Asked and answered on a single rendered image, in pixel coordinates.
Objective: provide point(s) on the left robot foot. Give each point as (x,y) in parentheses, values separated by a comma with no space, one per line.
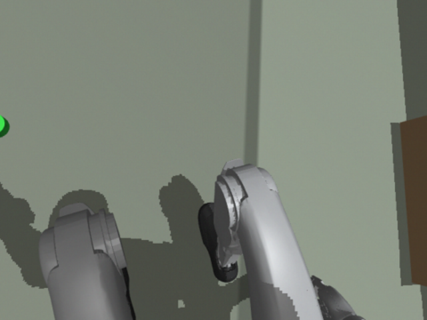
(126,277)

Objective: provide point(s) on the right robot foot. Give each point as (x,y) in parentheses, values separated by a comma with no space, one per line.
(209,238)

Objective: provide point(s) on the right robot hand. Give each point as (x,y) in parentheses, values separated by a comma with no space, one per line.
(333,306)

